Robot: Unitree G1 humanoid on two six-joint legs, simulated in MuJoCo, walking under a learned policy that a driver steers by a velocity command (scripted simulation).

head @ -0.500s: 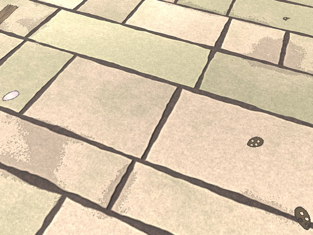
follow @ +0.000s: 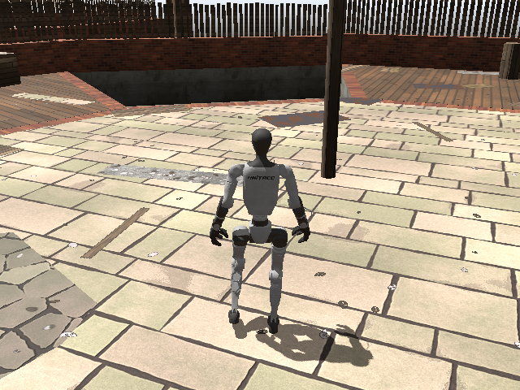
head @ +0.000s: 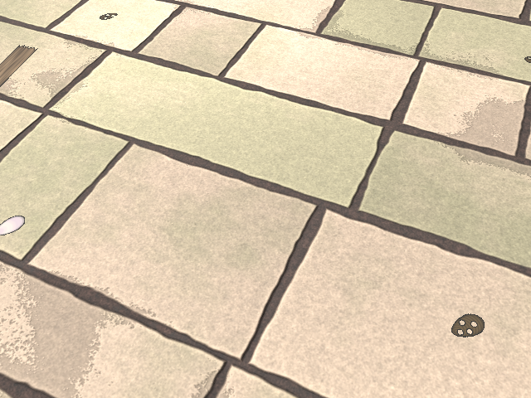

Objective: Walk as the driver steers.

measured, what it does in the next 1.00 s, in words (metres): walks ahead, turning right: left foot, then right foot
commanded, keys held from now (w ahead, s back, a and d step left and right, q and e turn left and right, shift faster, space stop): w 0.28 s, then w+e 0.70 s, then no key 0.02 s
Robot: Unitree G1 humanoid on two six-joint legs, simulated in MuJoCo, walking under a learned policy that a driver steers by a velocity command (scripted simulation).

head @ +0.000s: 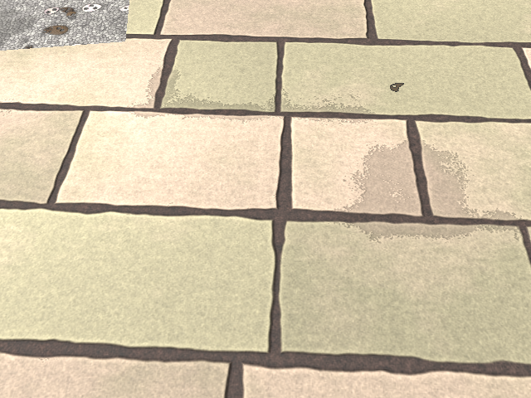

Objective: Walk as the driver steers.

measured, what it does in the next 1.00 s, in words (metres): walks ahead: left foot, then right foot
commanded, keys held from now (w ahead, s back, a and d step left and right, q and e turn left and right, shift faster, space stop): no key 1.00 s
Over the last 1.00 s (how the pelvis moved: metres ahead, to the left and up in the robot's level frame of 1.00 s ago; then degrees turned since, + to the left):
0.54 -0.01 -0.01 -21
